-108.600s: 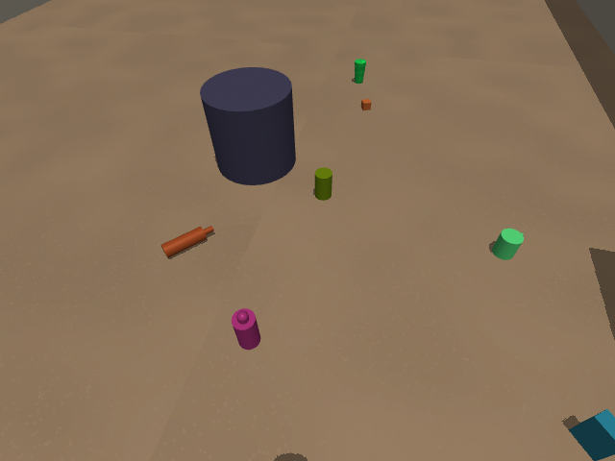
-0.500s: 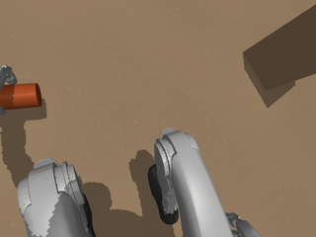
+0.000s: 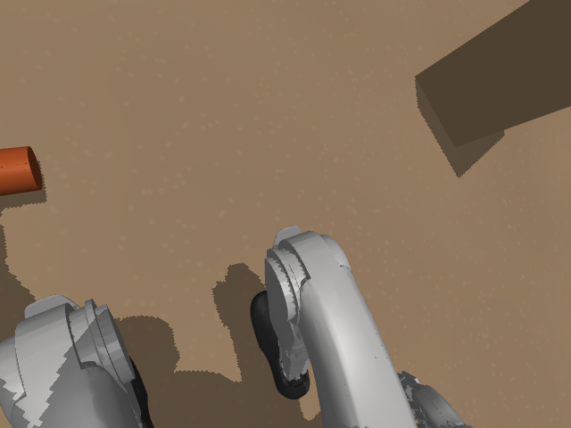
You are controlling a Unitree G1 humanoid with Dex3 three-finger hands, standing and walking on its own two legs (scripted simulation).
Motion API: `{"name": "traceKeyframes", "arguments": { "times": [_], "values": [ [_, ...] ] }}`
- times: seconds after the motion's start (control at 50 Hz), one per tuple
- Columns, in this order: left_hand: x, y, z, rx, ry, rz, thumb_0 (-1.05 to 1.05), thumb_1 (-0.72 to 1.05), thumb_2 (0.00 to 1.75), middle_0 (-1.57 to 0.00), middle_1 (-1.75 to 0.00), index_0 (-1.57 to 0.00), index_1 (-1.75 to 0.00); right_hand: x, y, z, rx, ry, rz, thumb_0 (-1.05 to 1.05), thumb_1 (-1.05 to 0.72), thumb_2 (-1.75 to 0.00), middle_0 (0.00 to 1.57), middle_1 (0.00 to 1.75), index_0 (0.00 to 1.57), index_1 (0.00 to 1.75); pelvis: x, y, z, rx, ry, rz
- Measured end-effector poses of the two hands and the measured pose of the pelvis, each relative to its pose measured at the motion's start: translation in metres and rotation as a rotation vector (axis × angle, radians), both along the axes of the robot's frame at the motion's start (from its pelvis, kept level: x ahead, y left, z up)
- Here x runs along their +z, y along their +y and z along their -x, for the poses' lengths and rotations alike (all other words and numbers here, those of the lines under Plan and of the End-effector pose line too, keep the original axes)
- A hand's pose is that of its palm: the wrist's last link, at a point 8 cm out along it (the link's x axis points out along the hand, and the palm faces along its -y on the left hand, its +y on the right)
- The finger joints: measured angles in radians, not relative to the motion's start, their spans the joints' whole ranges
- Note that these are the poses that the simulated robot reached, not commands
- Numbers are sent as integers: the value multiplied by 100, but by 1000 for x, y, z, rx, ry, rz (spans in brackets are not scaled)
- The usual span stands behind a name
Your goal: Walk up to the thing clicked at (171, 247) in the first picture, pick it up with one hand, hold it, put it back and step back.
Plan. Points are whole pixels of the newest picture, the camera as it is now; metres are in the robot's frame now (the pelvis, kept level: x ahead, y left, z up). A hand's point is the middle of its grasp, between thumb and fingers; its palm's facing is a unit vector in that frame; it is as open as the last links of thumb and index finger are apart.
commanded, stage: rest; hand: left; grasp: from above
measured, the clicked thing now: out of the picture +0.47 +0.34 -0.26
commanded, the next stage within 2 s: open in 0.46 s
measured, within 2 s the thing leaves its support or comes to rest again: rests again in 0.76 s
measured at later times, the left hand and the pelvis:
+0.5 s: hand out of the picture +0.47 +0.31 -0.24, palm faces -0.49 -0.08 -0.87, open 9.2 cm; pelvis +0.00 +0.00 +0.00, yaw -2 degrees
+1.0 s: hand out of the picture +0.47 +0.32 -0.23, palm faces -0.48 -0.07 -0.88, open 11.7 cm; pelvis -0.01 +0.01 -0.01, yaw -2 degrees
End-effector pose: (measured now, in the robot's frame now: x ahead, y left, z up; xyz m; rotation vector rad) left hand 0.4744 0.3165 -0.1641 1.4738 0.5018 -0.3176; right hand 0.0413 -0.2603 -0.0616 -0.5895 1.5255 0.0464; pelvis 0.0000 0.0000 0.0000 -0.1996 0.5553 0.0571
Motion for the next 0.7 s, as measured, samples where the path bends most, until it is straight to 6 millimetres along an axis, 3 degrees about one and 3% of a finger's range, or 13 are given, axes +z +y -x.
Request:
{"name": "traceKeyframes", "arguments": {
  "times": [0.36, 0.7],
  "values": [
    [-16, 0, 0, 3, -13, -5, 0, 13, 42, -70, -57, -73, -53, 6, 4, -2, 60, -7, 15, 0, -90, -89, 20, 30, 21, 30, -4, 2, 1, -12, -25, 18],
    [-16, 0, 0, 3, -10, -8, 0, 13, 45, -67, -60, -70, -56, 6, 11, 1, 91, -22, -8, 0, -90, -89, 20, 30, 21, 30, -5, 4, 5, -18, -51, 27]
  ]
}}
